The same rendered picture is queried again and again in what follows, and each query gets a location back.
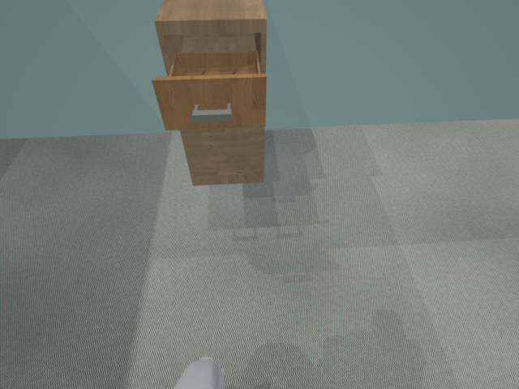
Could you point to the handle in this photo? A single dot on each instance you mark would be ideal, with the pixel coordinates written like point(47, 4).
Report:
point(218, 115)

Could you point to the cabinet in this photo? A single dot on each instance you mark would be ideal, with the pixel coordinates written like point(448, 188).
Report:
point(226, 155)

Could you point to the robot left thigh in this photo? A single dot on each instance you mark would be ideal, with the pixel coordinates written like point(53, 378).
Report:
point(203, 374)

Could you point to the drawer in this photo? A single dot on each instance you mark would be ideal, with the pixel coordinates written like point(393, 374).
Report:
point(212, 80)

